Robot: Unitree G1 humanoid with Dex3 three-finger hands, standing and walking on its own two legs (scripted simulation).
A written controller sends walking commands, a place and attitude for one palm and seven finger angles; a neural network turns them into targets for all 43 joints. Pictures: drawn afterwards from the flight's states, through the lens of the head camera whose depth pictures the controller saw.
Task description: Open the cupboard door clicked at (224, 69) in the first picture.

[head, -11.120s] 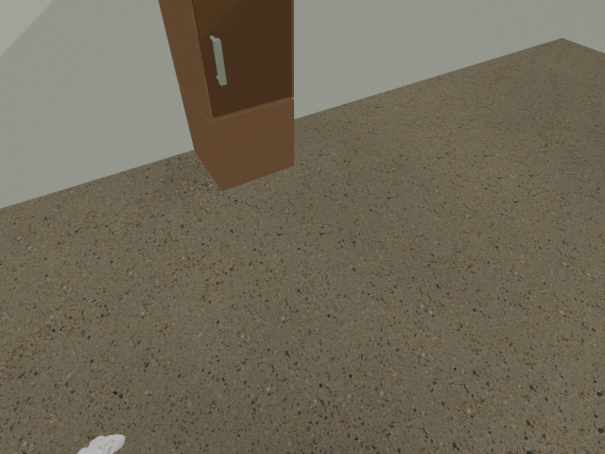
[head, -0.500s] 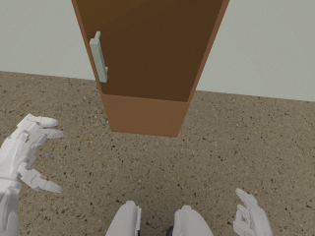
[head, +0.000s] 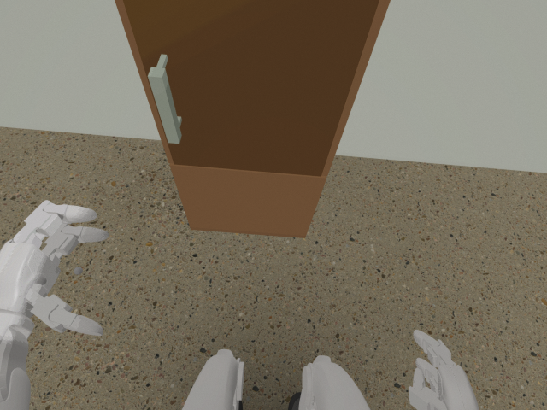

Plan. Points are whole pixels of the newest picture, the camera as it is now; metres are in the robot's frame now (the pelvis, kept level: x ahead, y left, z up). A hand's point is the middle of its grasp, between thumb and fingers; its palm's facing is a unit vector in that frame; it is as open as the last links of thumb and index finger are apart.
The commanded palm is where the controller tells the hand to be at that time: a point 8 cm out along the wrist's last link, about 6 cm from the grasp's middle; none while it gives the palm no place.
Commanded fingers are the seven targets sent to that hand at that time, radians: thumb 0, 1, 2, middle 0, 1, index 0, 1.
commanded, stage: raise the hand with hooked fingers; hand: left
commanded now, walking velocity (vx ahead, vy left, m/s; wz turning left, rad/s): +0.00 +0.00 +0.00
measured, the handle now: (169, 101) +0.63 +0.24 +0.00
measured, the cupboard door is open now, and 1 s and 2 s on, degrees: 0 0 0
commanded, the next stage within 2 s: move the hooked fingers beside the handle in 0.02 s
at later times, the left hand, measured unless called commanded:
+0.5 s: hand (99, 222) +0.35 +0.27 +0.03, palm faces -0.03 -1.00 -0.04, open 13.9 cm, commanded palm +0.34 +0.32 +0.03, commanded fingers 0.00 -0.50 0.30 -0.30 -1.20 -0.30 -1.20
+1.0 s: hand (117, 173) +0.44 +0.27 +0.02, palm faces +0.00 -1.00 -0.04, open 13.9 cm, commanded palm +0.43 +0.31 +0.01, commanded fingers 0.00 -0.50 0.30 -0.30 -1.20 -0.30 -1.20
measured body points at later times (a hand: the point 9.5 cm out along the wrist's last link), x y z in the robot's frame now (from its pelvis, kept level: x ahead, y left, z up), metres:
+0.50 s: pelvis +0.00 +0.01 -0.01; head +0.11 +0.04 +0.43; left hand +0.35 +0.32 +0.04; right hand +0.15 -0.25 -0.09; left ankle +0.03 +0.09 -0.63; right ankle +0.04 -0.11 -0.63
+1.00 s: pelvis -0.01 +0.01 -0.02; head +0.14 +0.04 +0.40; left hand +0.44 +0.33 +0.03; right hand +0.07 -0.27 -0.12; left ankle +0.03 +0.09 -0.63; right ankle +0.04 -0.11 -0.63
